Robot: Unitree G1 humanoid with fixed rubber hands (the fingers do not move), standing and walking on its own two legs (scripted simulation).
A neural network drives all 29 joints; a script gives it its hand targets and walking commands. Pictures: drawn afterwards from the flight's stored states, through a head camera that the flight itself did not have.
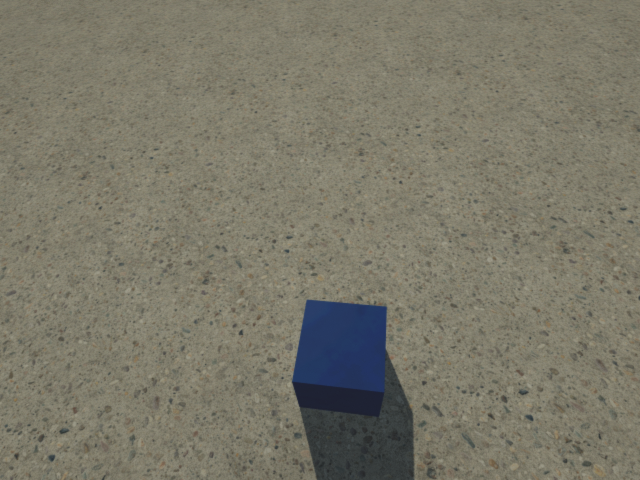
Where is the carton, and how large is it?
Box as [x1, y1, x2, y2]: [292, 300, 386, 416]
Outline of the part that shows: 307,300 292,379 299,406 378,416 384,386 386,307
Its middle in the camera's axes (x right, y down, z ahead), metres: +0.07 +0.34 +1.18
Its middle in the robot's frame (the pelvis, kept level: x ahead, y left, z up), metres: +0.57 +0.03 -0.66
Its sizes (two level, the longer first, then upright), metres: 0.255 0.243 0.215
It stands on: the floor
